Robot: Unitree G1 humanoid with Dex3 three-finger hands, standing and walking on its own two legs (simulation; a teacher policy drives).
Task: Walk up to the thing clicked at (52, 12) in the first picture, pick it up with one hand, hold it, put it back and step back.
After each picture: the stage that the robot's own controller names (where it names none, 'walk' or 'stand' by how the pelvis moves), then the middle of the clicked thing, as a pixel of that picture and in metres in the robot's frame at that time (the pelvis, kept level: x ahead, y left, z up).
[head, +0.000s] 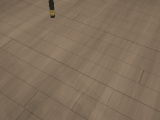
stand; (52, 9) +2.06 +0.36 -0.66
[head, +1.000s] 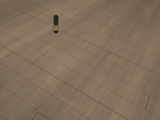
walk; (55, 24) +1.93 +0.19 -0.63
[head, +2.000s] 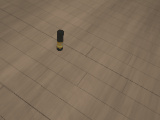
walk; (60, 40) +1.29 +0.10 -0.65
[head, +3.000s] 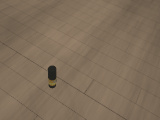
walk; (52, 77) +0.81 +0.15 -0.65
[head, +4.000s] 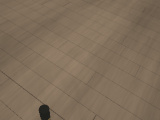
walk; (45, 116) +0.48 +0.19 -0.65
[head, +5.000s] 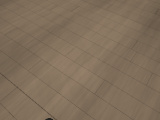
stand; out of the picture +0.39 +0.20 -0.66
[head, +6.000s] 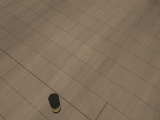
walk; (55, 104) +0.45 +0.14 -0.63
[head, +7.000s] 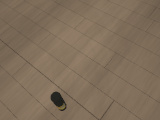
walk; (59, 102) +0.44 +0.22 -0.62
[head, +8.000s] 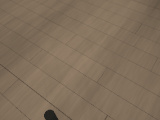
walk; out of the picture +0.38 +0.24 -0.64
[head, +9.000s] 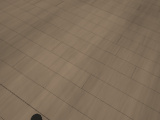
stand; out of the picture +0.41 +0.22 -0.64
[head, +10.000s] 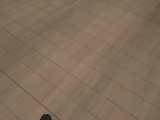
walk; out of the picture +0.38 +0.22 -0.64
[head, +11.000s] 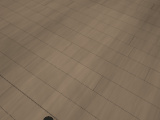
walk; out of the picture +0.38 +0.18 -0.63
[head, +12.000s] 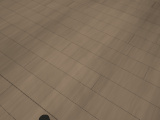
stand; out of the picture +0.40 +0.21 -0.64
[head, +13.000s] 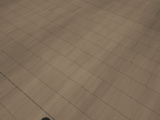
stand; out of the picture +0.41 +0.22 -0.65
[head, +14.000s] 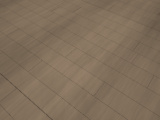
stand; out of the picture +0.39 +0.22 -0.66
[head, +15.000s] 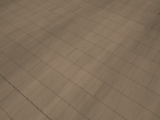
stand; out of the picture +0.37 +0.22 -0.66
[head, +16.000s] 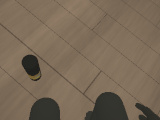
go down; (33, 69) +0.45 +0.19 -0.38
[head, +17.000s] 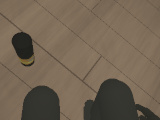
go down; (25, 52) +0.49 +0.18 -0.28
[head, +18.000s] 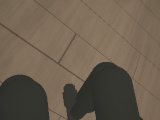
close in; out of the picture +0.49 +0.21 -0.19
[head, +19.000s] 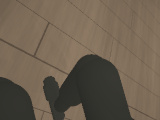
close; out of the picture +0.49 +0.23 -0.18
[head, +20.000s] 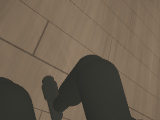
lift; out of the picture +0.47 +0.23 -0.19
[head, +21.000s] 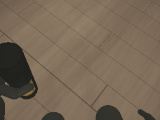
lift; (19, 77) +0.34 +0.18 +0.01
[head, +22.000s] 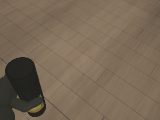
hold; (30, 91) +0.30 +0.16 +0.03
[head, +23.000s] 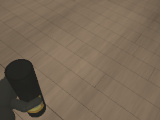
hold; (29, 92) +0.31 +0.17 +0.02
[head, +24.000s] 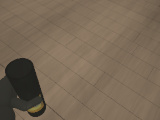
hold; (29, 92) +0.31 +0.16 +0.02
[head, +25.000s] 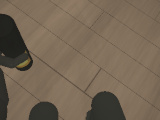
crouch; (14, 48) +0.45 +0.17 -0.04
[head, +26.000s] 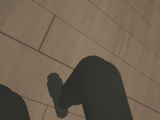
lower; out of the picture +0.50 +0.22 -0.18
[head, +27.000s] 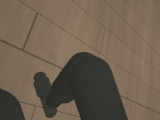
lower; out of the picture +0.50 +0.24 -0.20
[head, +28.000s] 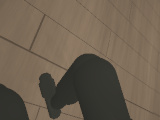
lower; out of the picture +0.49 +0.24 -0.19
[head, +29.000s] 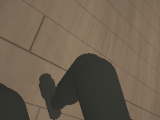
lower; out of the picture +0.49 +0.24 -0.19
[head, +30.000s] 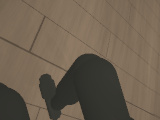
rest; out of the picture +0.48 +0.24 -0.19
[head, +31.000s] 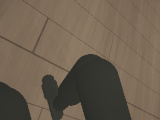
withdraw; out of the picture +0.48 +0.23 -0.19
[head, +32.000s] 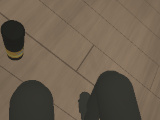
walk; (14, 44) +0.48 +0.19 -0.23
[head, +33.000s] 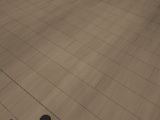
stand; out of the picture +0.40 +0.18 -0.58
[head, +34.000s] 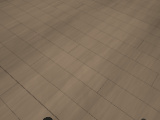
stand; out of the picture +0.40 +0.18 -0.60
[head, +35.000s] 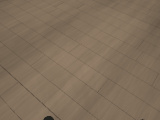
stand; out of the picture +0.40 +0.17 -0.60
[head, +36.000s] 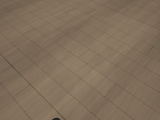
stand; out of the picture +0.41 +0.17 -0.65
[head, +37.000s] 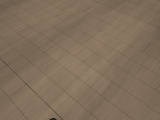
stand; out of the picture +0.40 +0.19 -0.66
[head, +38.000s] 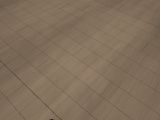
walk; out of the picture +0.38 +0.19 -0.66
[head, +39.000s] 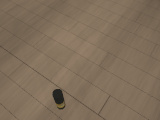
walk; (59, 100) +0.50 +0.16 -0.63
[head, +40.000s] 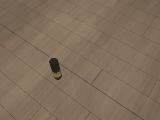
walk; (56, 69) +0.74 +0.22 -0.64
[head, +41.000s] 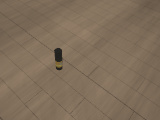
stand; (58, 59) +1.03 +0.17 -0.64
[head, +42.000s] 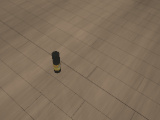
stand; (56, 62) +0.98 +0.20 -0.65
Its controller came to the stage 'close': yes
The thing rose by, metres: 0.68
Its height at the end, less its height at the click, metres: +0.00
